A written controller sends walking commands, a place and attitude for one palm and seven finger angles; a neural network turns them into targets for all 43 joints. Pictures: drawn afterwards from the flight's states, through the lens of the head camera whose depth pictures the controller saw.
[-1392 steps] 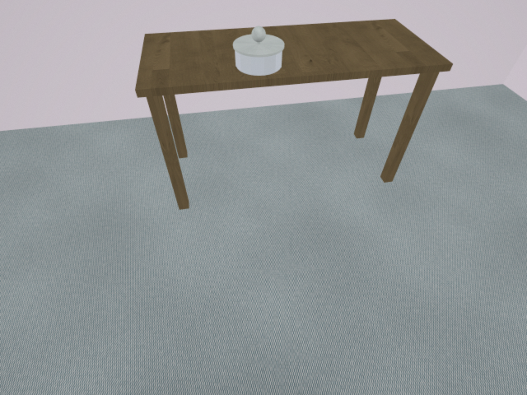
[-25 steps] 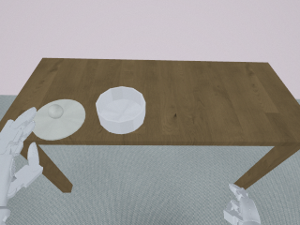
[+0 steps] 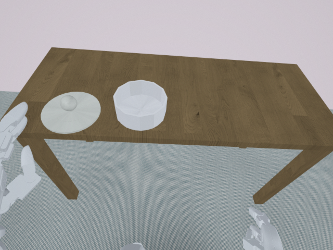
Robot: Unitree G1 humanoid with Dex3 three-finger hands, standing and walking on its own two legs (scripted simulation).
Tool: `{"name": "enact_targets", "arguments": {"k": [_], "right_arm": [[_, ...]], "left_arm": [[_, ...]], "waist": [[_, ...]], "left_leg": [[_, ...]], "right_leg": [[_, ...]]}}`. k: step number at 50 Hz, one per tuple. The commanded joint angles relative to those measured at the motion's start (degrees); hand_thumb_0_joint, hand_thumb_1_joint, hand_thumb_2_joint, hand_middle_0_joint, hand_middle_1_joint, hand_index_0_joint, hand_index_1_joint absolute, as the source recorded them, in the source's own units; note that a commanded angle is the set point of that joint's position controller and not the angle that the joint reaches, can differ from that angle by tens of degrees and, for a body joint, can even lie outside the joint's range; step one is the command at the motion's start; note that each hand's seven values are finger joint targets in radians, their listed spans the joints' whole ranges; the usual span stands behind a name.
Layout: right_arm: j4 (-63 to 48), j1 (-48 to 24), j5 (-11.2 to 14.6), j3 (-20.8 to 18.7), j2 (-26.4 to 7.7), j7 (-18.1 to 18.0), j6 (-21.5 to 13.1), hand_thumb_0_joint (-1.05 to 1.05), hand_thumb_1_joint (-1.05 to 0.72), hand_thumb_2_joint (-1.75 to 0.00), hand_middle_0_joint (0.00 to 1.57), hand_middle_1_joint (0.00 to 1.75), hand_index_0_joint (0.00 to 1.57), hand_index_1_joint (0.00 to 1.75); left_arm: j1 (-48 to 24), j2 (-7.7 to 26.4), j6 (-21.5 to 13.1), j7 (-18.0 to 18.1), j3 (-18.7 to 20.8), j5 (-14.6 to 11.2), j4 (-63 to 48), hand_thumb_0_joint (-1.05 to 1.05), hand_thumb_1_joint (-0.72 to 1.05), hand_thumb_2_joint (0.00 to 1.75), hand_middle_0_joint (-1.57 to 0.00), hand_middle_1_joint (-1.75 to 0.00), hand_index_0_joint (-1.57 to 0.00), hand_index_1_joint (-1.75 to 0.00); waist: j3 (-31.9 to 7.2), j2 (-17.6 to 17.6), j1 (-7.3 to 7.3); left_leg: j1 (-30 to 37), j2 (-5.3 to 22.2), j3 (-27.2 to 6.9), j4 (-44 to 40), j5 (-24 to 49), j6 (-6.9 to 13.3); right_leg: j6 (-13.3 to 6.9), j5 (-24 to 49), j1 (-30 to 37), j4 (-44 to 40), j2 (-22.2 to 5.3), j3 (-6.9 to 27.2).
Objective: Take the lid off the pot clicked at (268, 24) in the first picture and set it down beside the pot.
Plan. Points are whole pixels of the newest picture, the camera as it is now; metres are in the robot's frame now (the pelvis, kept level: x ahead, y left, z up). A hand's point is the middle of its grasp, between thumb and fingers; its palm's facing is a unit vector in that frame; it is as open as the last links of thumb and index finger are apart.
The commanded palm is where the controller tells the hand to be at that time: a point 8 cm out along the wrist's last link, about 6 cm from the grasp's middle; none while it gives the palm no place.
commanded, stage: step back with the hand held close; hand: left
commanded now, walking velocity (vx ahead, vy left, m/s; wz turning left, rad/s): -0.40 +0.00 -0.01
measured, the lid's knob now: (68, 103) +0.54 +0.36 -0.02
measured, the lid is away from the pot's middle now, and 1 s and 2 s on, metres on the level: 0.24 0.24 0.24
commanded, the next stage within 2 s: stop stepping back and stand still in 0.86 s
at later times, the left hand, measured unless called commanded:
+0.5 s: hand out of the picture +0.14 +0.25 +0.18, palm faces +0.34 -0.84 -0.42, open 7.4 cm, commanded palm +0.09 +0.28 +0.19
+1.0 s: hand out of the picture +0.07 +0.27 +0.16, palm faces +0.25 -0.89 -0.38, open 7.4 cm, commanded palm -0.01 +0.32 +0.19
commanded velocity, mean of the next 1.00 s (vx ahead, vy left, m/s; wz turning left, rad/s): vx -0.36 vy -0.01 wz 0.02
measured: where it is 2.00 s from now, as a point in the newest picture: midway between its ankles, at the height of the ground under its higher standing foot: outside the picture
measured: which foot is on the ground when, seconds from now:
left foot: down 0.00-0.76, up 0.78-0.86, down 0.88-1.00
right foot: down 0.00-0.30, up 0.32-0.48, down 0.50-0.90, up 0.92-1.00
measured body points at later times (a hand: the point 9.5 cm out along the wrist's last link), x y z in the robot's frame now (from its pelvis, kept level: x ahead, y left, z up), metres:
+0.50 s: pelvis -0.05 +0.01 +0.00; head -0.03 +0.05 +0.45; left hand +0.11 +0.29 +0.20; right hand +0.13 -0.22 -0.06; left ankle +0.08 +0.08 -0.72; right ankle -0.12 -0.13 -0.73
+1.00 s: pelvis -0.16 +0.05 +0.00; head -0.14 +0.09 +0.45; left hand +0.05 +0.32 +0.18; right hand -0.01 -0.21 -0.06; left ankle -0.01 +0.11 -0.72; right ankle -0.17 -0.10 -0.69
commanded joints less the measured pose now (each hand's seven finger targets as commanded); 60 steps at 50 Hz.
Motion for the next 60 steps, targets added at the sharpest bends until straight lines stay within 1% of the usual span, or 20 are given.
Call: {"name": "enact_targets", "arguments": {"k": [1,9,13,15,18,22,25,29,33,36,39,42,44,47,48,49,52,54,56,60], "right_arm": [[-9.0,-6.1,-0.3,-4.1,-8.8,-0.7,-3.5,0.0,-0.9,-0.9,0.2,0.3,0.2,0.3],[-6.5,-5.6,-0.9,-4.2,-6.6,0.6,-0.8,0.0,-0.9,-0.9,0.2,0.3,0.2,0.3],[-7.7,-6.7,-0.3,-4.6,-8.1,0.0,-0.9,0.0,-0.9,-0.9,0.2,0.3,0.2,0.3],[-8.9,-7.5,-0.5,-4.8,-9.8,-0.2,-2.4,0.0,-0.9,-0.9,0.2,0.3,0.2,0.3],[-7.5,-6.2,-1.1,-5.3,-8.3,0.0,-3.4,0.0,-0.9,-0.9,0.2,0.3,0.2,0.3],[-4.8,-5.5,-2.0,-4.2,-6.9,1.5,-4.5,0.0,-0.9,-0.9,0.2,0.3,0.2,0.3],[-2.9,-5.5,-2.4,-3.2,-6.1,1.1,-3.4,0.0,-0.9,-0.9,0.2,0.3,0.2,0.3],[-5.0,-7.5,-0.9,-4.2,-8.0,0.3,-3.5,0.0,-0.9,-0.9,0.2,0.3,0.2,0.3],[-7.8,-9.3,-2.3,-4.2,-9.2,1.3,-2.3,0.0,-0.9,-0.9,0.2,0.3,0.2,0.3],[-7.9,-6.8,-2.1,-3.9,-7.1,2.3,-0.7,0.0,-0.9,-0.9,0.2,0.3,0.2,0.3],[-5.2,-5.3,-2.3,-3.9,-5.7,1.8,-1.0,0.0,-0.9,-0.9,0.2,0.3,0.2,0.3],[-4.2,-5.4,-1.5,-2.9,-6.9,0.3,-1.4,0.0,-0.9,-0.9,0.2,0.3,0.2,0.3],[-5.0,-7.5,-1.3,-3.5,-9.5,-0.8,-3.9,0.0,-0.9,-0.9,0.2,0.3,0.2,0.3],[-4.8,-4.8,-2.5,-4.7,-9.7,0.5,-7.0,0.0,-0.9,-0.9,0.2,0.3,0.2,0.3],[11.6,4.3,-3.3,-5.1,-16.5,2.6,-6.0,0.0,-0.9,-0.9,0.2,0.3,0.2,0.3],[-7.1,-7.2,-0.1,-5.7,-6.2,3.7,-7.0,0.0,-0.9,-0.9,0.2,0.3,0.2,0.3],[-7.9,-5.6,-1.8,-2.5,-7.6,2.4,-6.2,0.0,-0.9,-0.9,0.2,0.3,0.2,0.3],[-7.5,-4.2,-1.9,-2.1,-6.7,2.0,-5.5,0.0,-0.9,-0.9,0.2,0.3,0.2,0.3],[-5.9,-2.3,-1.9,-3.2,-6.7,1.7,-4.3,0.0,-0.9,-0.9,0.2,0.3,0.2,0.3],[-3.2,-2.9,-0.6,-2.8,-6.5,-0.1,-3.7,0.0,-0.9,-0.9,0.2,0.3,0.2,0.3]], "left_arm": [[0.3,8.2,-4.3,1.0,8.2,0.1,-11.9,0.0,0.9,0.9,-0.2,-0.3,-0.2,-0.3],[-0.8,9.1,-4.1,0.9,6.7,-1.3,-11.5,0.0,0.9,0.9,-0.2,-0.3,-0.2,-0.3],[-0.4,10.1,-4.9,1.3,7.5,-0.9,-13.1,0.0,0.9,0.9,-0.2,-0.3,-0.2,-0.3],[0.1,9.0,-5.7,1.0,8.3,0.1,-13.8,0.0,0.9,0.9,-0.2,-0.3,-0.2,-0.3],[-0.4,10.5,-5.1,1.3,10.0,-0.7,-13.8,0.0,0.9,0.9,-0.2,-0.3,-0.2,-0.3],[1.7,7.7,-5.2,0.3,5.7,-2.4,-11.5,0.0,0.9,0.9,-0.2,-0.3,-0.2,-0.3],[-7.6,10.7,-6.8,0.0,5.3,-1.9,-11.5,0.0,0.9,0.9,-0.2,-0.3,-0.2,-0.3],[-4.9,10.8,-5.7,-0.5,5.5,-2.3,-10.7,0.0,0.9,0.9,-0.2,-0.3,-0.2,-0.3],[3.5,13.7,-5.4,-0.9,10.6,-3.7,-10.6,0.0,0.9,0.9,-0.2,-0.3,-0.2,-0.3],[6.6,12.9,-5.5,-1.3,9.3,-4.5,-12.5,0.0,0.9,0.9,-0.2,-0.3,-0.2,-0.3],[0.6,11.4,-4.1,0.3,7.9,-2.8,-11.8,0.0,0.9,0.9,-0.2,-0.3,-0.2,-0.3],[-7.2,10.1,-3.5,0.3,5.0,-1.0,-9.8,0.0,0.9,0.9,-0.2,-0.3,-0.2,-0.3],[-7.7,11.3,-4.5,0.5,5.8,-1.3,-9.8,0.0,0.9,0.9,-0.2,-0.3,-0.2,-0.3],[-0.9,11.6,-6.0,-0.4,8.7,-1.5,-11.1,0.0,0.9,0.9,-0.2,-0.3,-0.2,-0.3],[-1.5,-2.6,5.0,-5.5,-15.0,5.0,39.1,0.0,0.9,0.9,-0.2,-0.3,-0.2,-0.3],[-11.3,12.7,-2.0,-2.0,7.0,-3.3,-25.2,0.0,0.9,0.9,-0.2,-0.3,-0.2,-0.3],[7.9,12.4,-1.5,-0.2,8.0,-3.3,-22.7,0.0,0.9,0.9,-0.2,-0.3,-0.2,-0.3],[9.1,13.6,-1.3,0.2,9.4,-1.9,-23.2,0.0,0.9,0.9,-0.2,-0.3,-0.2,-0.3],[2.6,13.9,-0.8,0.5,10.2,-2.3,-21.5,0.0,0.9,0.9,-0.2,-0.3,-0.2,-0.3],[-3.7,6.8,1.6,1.6,5.1,-1.5,-5.3,0.0,0.9,0.9,-0.2,-0.3,-0.2,-0.3]], "waist": [[-7.9,9.2,0.48],[-8.9,-4.0,-0.97],[-9.3,4.1,-1.04],[-8.8,16.2,-0.52],[-9.9,11.9,-0.04],[-10.0,11.3,0.53],[-10.8,-1.4,-1.0],[-12.9,2.9,-0.79],[-11.2,16.5,0.73],[-10.8,5.4,0.08],[-9.2,-10.8,-0.67],[-2.5,-1.0,-2.37],[-4.7,17.5,0.3],[-9.7,16.9,0.22],[-6.0,11.8,-8.62],[-19.3,4.0,3.32],[-10.8,17.6,2.06],[-9.5,11.6,1.25],[-8.2,-7.5,0.17],[-2.1,-4.3,-2.3]], "left_leg": [[-17.3,10.8,-12.9,-21.0,-25.7,3.2],[3.5,1.8,-4.2,0.0,-8.5,-2.4],[0.1,6.3,-8.9,-11.6,-12.8,-0.1],[-17.5,15.1,-18.3,-27.6,-35.7,3.6],[-14.0,17.8,-19.3,-28.1,-25.5,4.8],[2.2,12.4,-11.2,-20.3,-14.0,-1.5],[14.6,5.5,-2.3,-3.6,2.6,-4.1],[21.2,7.5,-4.6,-11.5,9.9,-2.2],[-3.5,15.0,-16.0,-33.8,-24.7,-2.8],[3.2,5.9,-3.0,-12.0,-15.2,-6.5],[10.3,-0.1,-2.5,18.9,-11.9,-5.6],[8.9,3.7,-5.5,-9.1,-3.2,-3.0],[1.0,13.3,-16.9,-24.1,3.0,0.4],[-8.2,17.1,-23.3,-34.2,-27.5,2.5],[1.1,13.7,-20.6,-14.8,26.9,-0.1],[12.1,14.9,-13.6,-26.8,-6.0,0.3],[-5.7,10.7,-13.1,-31.9,-28.1,-2.2],[-5.7,3.0,-4.0,-17.7,-25.2,-4.9],[6.5,-0.4,-3.6,15.8,-10.2,-5.6],[8.5,3.7,-3.6,1.6,-10.7,-2.7]], "right_leg": [[-0.6,2.8,20.1,7.5,2.5,1.5],[-7.3,1.0,-1.8,-12.1,-10.8,14.8],[-3.4,-2.5,2.5,-5.1,-2.2,5.9],[-0.6,-6.0,17.4,11.2,5.6,0.4],[-0.9,-13.4,13.6,19.9,6.9,2.2],[-3.7,-13.3,7.6,-8.0,2.5,1.2],[-6.9,11.6,-3.5,-16.4,-10.8,15.0],[-1.9,3.6,-2.7,-8.7,0.7,1.6],[-3.4,-16.2,16.9,1.4,7.6,-0.3],[-7.8,-15.1,5.8,-14.8,-1.9,5.3],[-13.2,-5.5,-13.6,-23.3,-19.3,17.2],[-4.7,5.4,-6.6,-8.3,-7.8,4.6],[-1.5,-9.6,3.3,4.8,3.7,0.4],[-1.8,-16.7,12.7,19.9,7.3,3.1],[-1.5,-14.2,-1.1,22.7,2.5,9.2],[-0.1,-18.7,5.2,17.7,5.6,5.8],[-3.5,-16.2,18.2,1.8,7.2,-2.6],[-5.8,-14.9,18.1,-14.3,0.8,1.6],[-13.7,-27.3,-6.5,-27.3,-19.2,24.6],[-8.4,-23.9,-6.4,-17.9,-13.0,11.1]]}}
